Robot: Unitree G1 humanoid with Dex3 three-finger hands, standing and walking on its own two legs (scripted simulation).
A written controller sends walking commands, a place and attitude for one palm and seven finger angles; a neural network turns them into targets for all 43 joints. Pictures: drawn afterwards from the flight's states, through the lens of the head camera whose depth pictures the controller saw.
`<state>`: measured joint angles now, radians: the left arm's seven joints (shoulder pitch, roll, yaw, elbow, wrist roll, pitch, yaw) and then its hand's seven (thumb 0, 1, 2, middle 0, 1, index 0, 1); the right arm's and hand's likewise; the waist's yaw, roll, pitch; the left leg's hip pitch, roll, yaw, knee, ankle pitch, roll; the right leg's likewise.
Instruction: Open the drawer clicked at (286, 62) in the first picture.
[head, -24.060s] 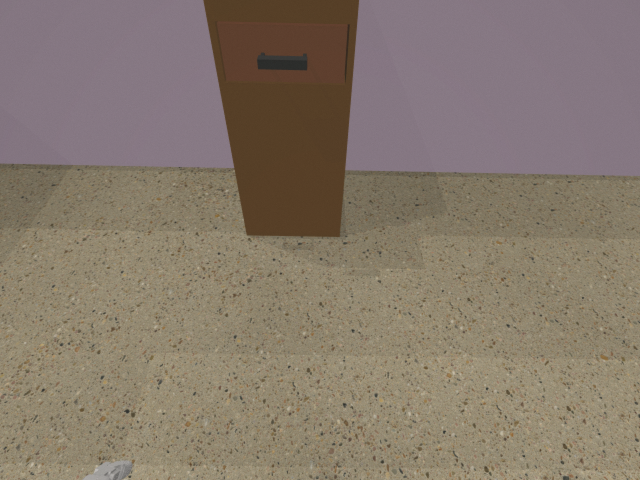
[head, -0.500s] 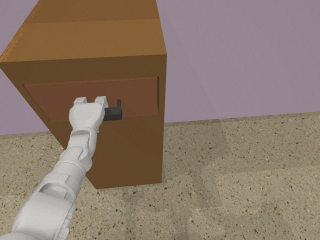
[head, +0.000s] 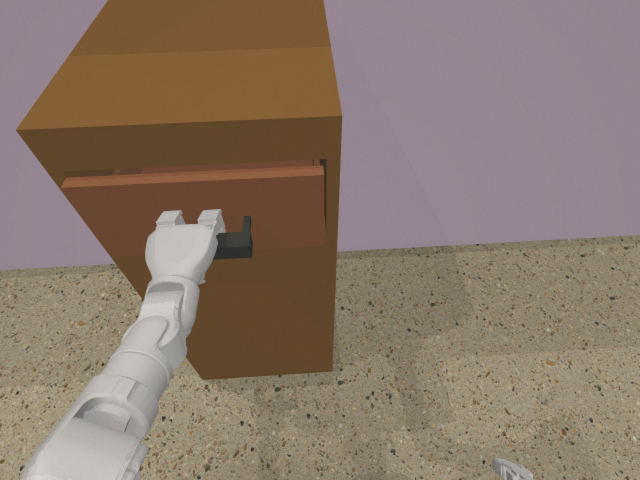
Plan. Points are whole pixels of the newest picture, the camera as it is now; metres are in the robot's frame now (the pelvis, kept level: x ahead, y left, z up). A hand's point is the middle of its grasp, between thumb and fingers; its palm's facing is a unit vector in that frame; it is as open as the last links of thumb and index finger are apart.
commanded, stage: pull the drawer open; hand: left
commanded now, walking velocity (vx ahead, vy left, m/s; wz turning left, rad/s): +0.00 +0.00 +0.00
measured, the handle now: (205, 235) +0.45 +0.18 +0.03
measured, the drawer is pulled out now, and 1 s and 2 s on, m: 0.03 0.21 0.29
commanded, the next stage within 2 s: open the thumb to release the handle in 1.68 s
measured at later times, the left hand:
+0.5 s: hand (188, 319) +0.32 +0.19 +0.01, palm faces +0.02 -0.10 -0.99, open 6.0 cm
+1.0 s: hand (176, 399) +0.22 +0.18 +0.01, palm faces +0.00 -0.15 -0.99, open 6.1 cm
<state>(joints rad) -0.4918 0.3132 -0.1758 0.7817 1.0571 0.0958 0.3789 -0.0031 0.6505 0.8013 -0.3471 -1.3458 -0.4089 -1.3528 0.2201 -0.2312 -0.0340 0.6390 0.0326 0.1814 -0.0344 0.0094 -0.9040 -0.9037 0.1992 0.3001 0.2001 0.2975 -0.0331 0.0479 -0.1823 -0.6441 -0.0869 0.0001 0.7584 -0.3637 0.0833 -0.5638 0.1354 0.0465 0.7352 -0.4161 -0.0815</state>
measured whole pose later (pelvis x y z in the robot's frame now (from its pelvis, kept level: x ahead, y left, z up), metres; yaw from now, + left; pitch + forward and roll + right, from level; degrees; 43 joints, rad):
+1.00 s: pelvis +0.00 -0.01 +0.00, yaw -1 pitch +8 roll +1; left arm 0.32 0.31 -0.22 -0.01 1.04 0.13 0.34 0.06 0.64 0.74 -0.29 -1.35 -0.42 -1.35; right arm 0.10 -0.20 0.02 0.56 0.01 0.14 0.04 0.01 -0.90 -0.90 0.20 0.30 0.20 0.30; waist 0.06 0.05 -0.16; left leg -0.49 -0.08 0.03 0.73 -0.38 0.07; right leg -0.43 0.14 0.08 0.75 -0.43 -0.10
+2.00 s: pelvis -0.01 -0.04 -0.02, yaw +0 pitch +11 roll +2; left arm 0.68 0.36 -0.10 -0.24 1.02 -0.05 0.48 0.02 0.52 0.73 -0.35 -1.31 -0.40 -1.32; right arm 0.12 -0.24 -0.01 0.55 -0.04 0.11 0.05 0.02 -0.90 -0.90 0.20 0.30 0.20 0.30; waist 0.09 0.06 -0.17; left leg -0.64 -0.08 0.00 0.87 -0.43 0.03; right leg -0.59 0.15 0.04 0.90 -0.50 -0.14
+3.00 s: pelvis -0.01 -0.04 +0.00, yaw -1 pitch +6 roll +1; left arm 0.62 0.40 -0.11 -0.27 0.97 0.01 0.36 0.00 -0.49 0.30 -0.36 -1.20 -0.32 -1.20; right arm 0.10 -0.23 0.01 0.55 -0.01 0.10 0.02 0.02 -0.90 -0.90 0.20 0.30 0.20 0.30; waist 0.08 0.06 -0.16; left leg -0.50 -0.06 0.00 0.77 -0.38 0.03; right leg -0.44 0.17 0.06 0.77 -0.42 -0.13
